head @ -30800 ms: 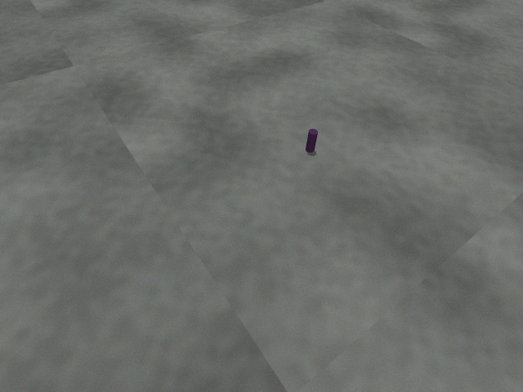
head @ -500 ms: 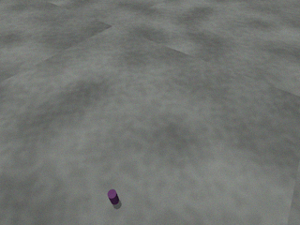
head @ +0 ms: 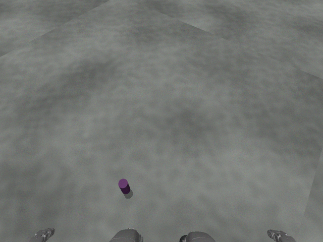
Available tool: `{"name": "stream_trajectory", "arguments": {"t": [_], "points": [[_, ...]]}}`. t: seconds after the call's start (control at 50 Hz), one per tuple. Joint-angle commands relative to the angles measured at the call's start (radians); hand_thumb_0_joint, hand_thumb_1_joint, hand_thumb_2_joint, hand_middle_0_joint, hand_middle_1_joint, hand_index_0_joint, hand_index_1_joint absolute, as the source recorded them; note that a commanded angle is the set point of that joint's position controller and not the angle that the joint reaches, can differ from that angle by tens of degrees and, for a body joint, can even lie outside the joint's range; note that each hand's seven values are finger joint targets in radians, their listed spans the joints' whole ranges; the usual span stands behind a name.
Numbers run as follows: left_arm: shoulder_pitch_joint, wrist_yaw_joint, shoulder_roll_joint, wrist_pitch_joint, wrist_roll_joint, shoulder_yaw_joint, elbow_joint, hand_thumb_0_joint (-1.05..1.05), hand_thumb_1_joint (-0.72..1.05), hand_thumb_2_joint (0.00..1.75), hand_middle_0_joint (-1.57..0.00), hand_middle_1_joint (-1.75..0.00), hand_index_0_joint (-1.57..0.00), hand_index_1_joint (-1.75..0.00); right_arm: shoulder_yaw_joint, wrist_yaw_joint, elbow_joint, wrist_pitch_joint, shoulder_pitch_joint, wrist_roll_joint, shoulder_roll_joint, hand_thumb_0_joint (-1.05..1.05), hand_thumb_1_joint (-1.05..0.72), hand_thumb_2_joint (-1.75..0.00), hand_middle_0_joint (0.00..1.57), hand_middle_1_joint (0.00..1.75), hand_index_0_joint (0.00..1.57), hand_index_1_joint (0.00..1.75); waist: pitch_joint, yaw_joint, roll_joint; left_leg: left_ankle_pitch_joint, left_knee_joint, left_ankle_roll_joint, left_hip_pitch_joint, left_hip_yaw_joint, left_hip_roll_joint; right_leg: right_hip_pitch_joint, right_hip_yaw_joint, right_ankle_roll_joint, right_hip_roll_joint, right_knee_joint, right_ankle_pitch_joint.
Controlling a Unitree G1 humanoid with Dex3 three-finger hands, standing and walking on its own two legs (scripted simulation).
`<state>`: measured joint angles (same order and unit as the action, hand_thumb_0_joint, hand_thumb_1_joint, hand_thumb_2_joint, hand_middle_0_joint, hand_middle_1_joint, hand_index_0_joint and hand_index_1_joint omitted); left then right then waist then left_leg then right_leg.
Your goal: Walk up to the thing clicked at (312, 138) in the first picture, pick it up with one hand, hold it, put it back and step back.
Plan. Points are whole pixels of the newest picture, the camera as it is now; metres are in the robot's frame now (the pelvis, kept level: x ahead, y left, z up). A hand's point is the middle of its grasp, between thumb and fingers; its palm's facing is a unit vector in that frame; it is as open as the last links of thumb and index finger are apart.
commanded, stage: step back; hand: left
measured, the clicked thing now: (124, 186) +0.42 +0.19 -0.70
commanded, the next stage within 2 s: none
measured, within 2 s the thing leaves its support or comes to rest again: neither
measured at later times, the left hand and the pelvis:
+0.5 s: hand out of the picture +0.03 +0.29 -0.17, palm faces -0.12 -0.91 -0.39, open 7.4 cm; pelvis -0.09 +0.03 -0.02, yaw -5 degrees
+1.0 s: hand out of the picture -0.09 +0.30 -0.15, palm faces -0.04 -0.93 -0.37, open 7.4 cm; pelvis -0.22 +0.04 +0.00, yaw -2 degrees
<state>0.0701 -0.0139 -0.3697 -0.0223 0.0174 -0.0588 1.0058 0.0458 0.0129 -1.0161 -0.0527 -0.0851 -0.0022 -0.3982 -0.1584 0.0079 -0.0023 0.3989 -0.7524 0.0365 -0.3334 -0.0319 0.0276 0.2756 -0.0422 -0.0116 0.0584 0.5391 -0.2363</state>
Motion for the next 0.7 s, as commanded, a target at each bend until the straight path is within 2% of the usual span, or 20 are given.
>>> {"name": "stream_trajectory", "arguments": {"t": [0.0, 0.02, 0.04, 0.06, 0.08, 0.1, 0.12, 0.16, 0.24, 0.34, 0.38, 0.44, 0.48, 0.5, 0.52, 0.54, 0.56, 0.6, 0.64, 0.68], "points": [[-0.135, -0.021, -0.257, 0.013, 0.011, -0.054, -0.158, 0.0, 0.9, 0.9, -0.2, -0.3, -0.2, -0.3, 0.055, -0.001, 0.065, 0.009, -0.178, 0.006, -0.165, 0.0, -0.9, -0.9, 0.2, 0.3, 0.2, 0.3, 0.216, 0.063, 0.2, -0.01, 0.011, 0.02, 0.067, -0.025, -0.032, -0.001, 0.19, 0.198, 0.25, -0.021, 0.371], [-0.114, -0.017, -0.24, 0.004, 0.005, -0.047, -0.159, 0.0, 0.9, 0.9, -0.2, -0.3, -0.2, -0.3, 0.059, -0.004, 0.062, 0.02, -0.166, -0.001, -0.175, 0.0, -0.9, -0.9, 0.2, 0.3, 0.2, 0.3, 0.214, 0.049, 0.118, -0.234, 0.167, 0.012, 0.088, -0.011, -0.04, -0.003, 0.134, 0.149, 0.175, 0.063, 0.301], [-0.088, -0.016, -0.2, -0.008, -0.009, -0.042, -0.17, 0.0, 0.9, 0.9, -0.2, -0.3, -0.2, -0.3, 0.069, -0.009, 0.077, 0.028, -0.148, -0.023, -0.211, 0.0, -0.9, -0.9, 0.2, 0.3, 0.2, 0.3, 0.186, 0.036, -0.062, -0.483, 0.315, 0.027, 0.076, -0.168, -0.142, 0.042, 0.066, 0.085, 0.041, 0.224, 0.131], [-0.063, -0.02, -0.15, -0.018, -0.016, -0.036, -0.181, 0.0, 0.9, 0.9, -0.2, -0.3, -0.2, -0.3, 0.085, -0.012, 0.096, 0.038, -0.133, -0.042, -0.288, 0.0, -0.9, -0.9, 0.2, 0.3, 0.2, 0.3, 0.161, 0.019, -0.237, -0.71, 0.383, 0.083, 0.166, -0.402, -0.284, 0.221, 0.086, 0.048, -0.137, 0.373, -0.314], [-0.033, -0.028, -0.172, -0.026, -0.012, -0.043, -0.171, 0.0, 0.9, 0.9, -0.2, -0.3, -0.2, -0.3, 0.09, -0.014, 0.107, 0.045, -0.139, -0.033, -0.318, 0.0, -0.9, -0.9, 0.2, 0.3, 0.2, 0.3, 0.202, 0.021, -0.155, -0.89, 0.333, 0.163, 0.17, -0.406, -0.34, 0.198, 0.195, 0.044, -0.158, 0.514, -0.435], [-0.027, -0.036, -0.171, -0.027, -0.01, -0.041, -0.164, 0.0, 0.9, 0.9, -0.2, -0.3, -0.2, -0.3, 0.091, -0.018, 0.132, 0.044, -0.101, -0.03, -0.329, 0.0, -0.9, -0.9, 0.2, 0.3, 0.2, 0.3, 0.23, 0.028, -0.181, -0.857, 0.346, 0.187, 0.164, -0.454, -0.366, 0.21, 0.26, 0.047, -0.18, 0.593, -0.454], [-0.033, -0.042, -0.179, -0.027, -0.01, -0.045, -0.16, 0.0, 0.9, 0.9, -0.2, -0.3, -0.2, -0.3, 0.086, -0.028, 0.145, 0.043, -0.059, -0.03, -0.295, 0.0, -0.9, -0.9, 0.2, 0.3, 0.2, 0.3, 0.212, 0.016, -0.16, -0.769, 0.339, 0.202, 0.135, -0.411, -0.352, 0.211, 0.281, 0.05, -0.168, 0.656, -0.404], [0.043, -0.037, -0.195, -0.026, -0.02, -0.042, -0.143, 0.0, 0.9, 0.9, -0.2, -0.3, -0.2, -0.3, 0.074, -0.043, 0.173, 0.044, 0.014, -0.04, -0.231, 0.0, -0.9, -0.9, 0.2, 0.3, 0.2, 0.3, 0.206, -0.041, -0.146, -0.705, 0.291, 0.179, 0.191, -0.247, -0.262, 0.262, 0.259, 0.041, -0.156, 0.699, -0.282], [0.043, -0.027, -0.198, -0.016, -0.004, -0.053, -0.176, 0.0, 0.9, 0.9, -0.2, -0.3, -0.2, -0.3, 0.077, -0.051, 0.193, 0.049, -0.08, -0.024, -0.202, 0.0, -0.9, -0.9, 0.2, 0.3, 0.2, 0.3, 0.217, 0.007, -0.102, -0.742, 0.257, 0.211, 0.31, -0.245, -0.28, 0.269, 0.221, -0.004, -0.145, 0.646, -0.283], [0.038, -0.017, -0.183, -0.005, -0.003, -0.061, -0.216, 0.0, 0.9, 0.9, -0.2, -0.3, -0.2, -0.3, 0.083, -0.052, 0.219, 0.049, -0.128, -0.021, -0.225, 0.0, -0.9, -0.9, 0.2, 0.3, 0.2, 0.3, 0.219, 0.041, -0.12, -0.74, 0.24, 0.23, 0.339, -0.241, -0.302, 0.225, 0.168, -0.008, -0.116, 0.439, -0.293], [0.068, -0.011, -0.186, -0.006, 0.0, -0.066, -0.207, 0.0, 0.9, 0.9, -0.2, -0.3, -0.2, -0.3, 0.082, -0.05, 0.239, 0.046, -0.098, -0.023, -0.236, 0.0, -0.9, -0.9, 0.2, 0.3, 0.2, 0.3, 0.233, 0.033, -0.127, -0.652, 0.25, 0.225, 0.27, -0.239, -0.309, 0.147, 0.129, -0.001, -0.098, 0.371, -0.279], [0.135, 0.0, -0.174, 0.001, 0.002, -0.07, -0.193, 0.0, 0.9, 0.9, -0.2, -0.3, -0.2, -0.3, 0.077, -0.043, 0.253, 0.039, -0.064, -0.02, -0.239, 0.0, -0.9, -0.9, 0.2, 0.3, 0.2, 0.3, 0.266, 0.007, -0.121, -0.502, 0.231, 0.172, 0.19, -0.198, -0.264, 0.008, 0.081, 0.025, -0.088, 0.144, -0.178], [0.228, 0.001, -0.172, 0.005, 0.009, -0.074, -0.163, 0.0, 0.9, 0.9, -0.2, -0.3, -0.2, -0.3, 0.074, -0.038, 0.257, 0.031, -0.021, -0.009, -0.236, 0.0, -0.9, -0.9, 0.2, 0.3, 0.2, 0.3, 0.272, -0.042, -0.114, -0.396, 0.189, 0.11, 0.087, -0.159, -0.233, -0.121, 0.069, 0.061, -0.076, -0.053, -0.006], [0.232, -0.001, -0.219, 0.01, 0.024, -0.086, -0.171, 0.0, 0.9, 0.9, -0.2, -0.3, -0.2, -0.3, 0.063, -0.035, 0.259, 0.03, -0.027, -0.001, -0.207, 0.0, -0.9, -0.9, 0.2, 0.3, 0.2, 0.3, 0.259, -0.041, -0.019, -0.277, 0.118, 0.051, -0.044, -0.132, -0.181, -0.168, 0.237, 0.105, 0.027, -0.093, 0.004], [0.175, 0.003, -0.309, 0.008, 0.012, -0.108, -0.195, 0.0, 0.9, 0.9, -0.2, -0.3, -0.2, -0.3, 0.056, -0.035, 0.27, 0.028, 0.015, 0.006, -0.163, 0.0, -0.9, -0.9, 0.2, 0.3, 0.2, 0.3, 0.174, -0.049, 0.202, 0.002, -0.071, -0.018, -0.161, -0.027, 0.028, -0.072, 0.501, 0.245, 0.208, -0.181, 0.053], [0.106, 0.002, -0.354, 0.013, 0.023, -0.115, -0.241, 0.0, 0.9, 0.9, -0.2, -0.3, -0.2, -0.3, 0.064, -0.044, 0.256, 0.021, 0.007, 0.002, -0.178, 0.0, -0.9, -0.9, 0.2, 0.3, 0.2, 0.3, 0.131, -0.058, 0.268, 0.225, -0.324, -0.04, -0.123, -0.061, 0.069, 0.073, 0.635, 0.355, 0.355, -0.222, 0.137], [0.054, -0.003, -0.309, 0.019, 0.017, -0.108, -0.268, 0.0, 0.9, 0.9, -0.2, -0.3, -0.2, -0.3, 0.065, -0.042, 0.238, 0.017, -0.028, 0.001, -0.193, 0.0, -0.9, -0.9, 0.2, 0.3, 0.2, 0.3, 0.109, -0.027, 0.197, 0.197, -0.445, -0.041, -0.103, -0.139, 0.063, 0.113, 0.581, 0.34, 0.336, -0.21, 0.211], [-0.003, -0.014, -0.254, 0.02, 0.013, -0.089, -0.282, 0.0, 0.9, 0.9, -0.2, -0.3, -0.2, -0.3, 0.058, -0.043, 0.21, 0.027, -0.086, 0.015, -0.183, 0.0, -0.9, -0.9, 0.2, 0.3, 0.2, 0.3, 0.121, 0.014, 0.12, 0.112, -0.478, -0.042, -0.146, -0.144, 0.101, 0.026, 0.358, 0.273, 0.205, -0.112, 0.404], [0.01, -0.018, -0.223, 0.018, 0.018, -0.085, -0.295, 0.0, 0.9, 0.9, -0.2, -0.3, -0.2, -0.3, 0.047, -0.048, 0.214, 0.039, -0.105, 0.011, -0.179, 0.0, -0.9, -0.9, 0.2, 0.3, 0.2, 0.3, 0.155, -0.006, 0.124, 0.105, -0.408, -0.045, -0.157, -0.11, 0.09, -0.081, 0.273, 0.235, 0.15, -0.059, 0.481], [0.052, -0.02, -0.215, 0.012, 0.024, -0.079, -0.299, 0.0, 0.9, 0.9, -0.2, -0.3, -0.2, -0.3, 0.043, -0.048, 0.226, 0.038, -0.108, 0.007, -0.166, 0.0, -0.9, -0.9, 0.2, 0.3, 0.2, 0.3, 0.161, -0.032, 0.158, 0.124, -0.267, -0.051, -0.158, -0.075, 0.063, -0.156, 0.263, 0.23, 0.154, -0.042, 0.496]]}}
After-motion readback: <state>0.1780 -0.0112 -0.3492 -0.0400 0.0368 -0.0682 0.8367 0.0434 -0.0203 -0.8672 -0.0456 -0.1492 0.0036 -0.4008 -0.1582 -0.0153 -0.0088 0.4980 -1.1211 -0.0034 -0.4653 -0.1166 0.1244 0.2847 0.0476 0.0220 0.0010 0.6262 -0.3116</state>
